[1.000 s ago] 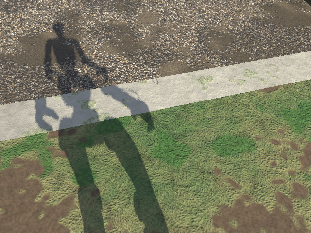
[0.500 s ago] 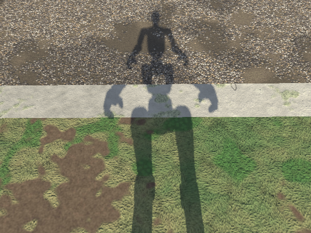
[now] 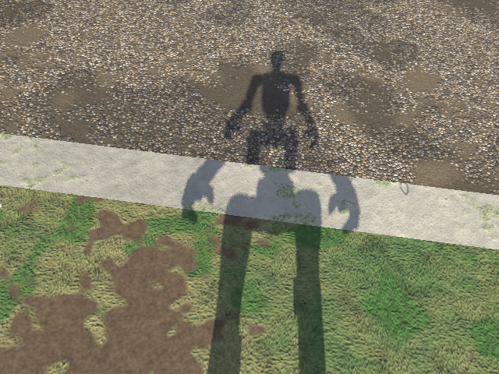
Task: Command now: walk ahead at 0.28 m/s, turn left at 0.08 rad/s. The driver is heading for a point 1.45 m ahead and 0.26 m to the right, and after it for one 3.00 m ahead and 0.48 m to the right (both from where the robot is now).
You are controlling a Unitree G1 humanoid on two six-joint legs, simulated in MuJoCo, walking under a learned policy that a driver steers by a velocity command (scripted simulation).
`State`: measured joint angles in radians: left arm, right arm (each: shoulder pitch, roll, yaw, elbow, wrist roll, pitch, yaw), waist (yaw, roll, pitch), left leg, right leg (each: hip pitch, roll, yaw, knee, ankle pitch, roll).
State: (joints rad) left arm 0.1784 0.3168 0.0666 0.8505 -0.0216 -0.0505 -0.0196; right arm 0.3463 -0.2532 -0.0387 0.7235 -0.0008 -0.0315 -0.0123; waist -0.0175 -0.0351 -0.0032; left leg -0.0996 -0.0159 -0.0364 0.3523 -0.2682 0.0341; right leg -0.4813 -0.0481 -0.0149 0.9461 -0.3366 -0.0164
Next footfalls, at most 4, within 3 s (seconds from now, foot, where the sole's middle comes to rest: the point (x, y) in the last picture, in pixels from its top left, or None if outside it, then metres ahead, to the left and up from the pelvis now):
0.22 right None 0.22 -0.14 -0.78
0.54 left None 0.18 0.11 -0.78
1.34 left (205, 352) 0.58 0.10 -0.78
1.88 right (286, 266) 0.85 -0.14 -0.78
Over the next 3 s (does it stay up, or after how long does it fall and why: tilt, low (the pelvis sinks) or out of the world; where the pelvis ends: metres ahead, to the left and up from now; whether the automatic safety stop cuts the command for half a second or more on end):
stays up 1.00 -0.01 -0.03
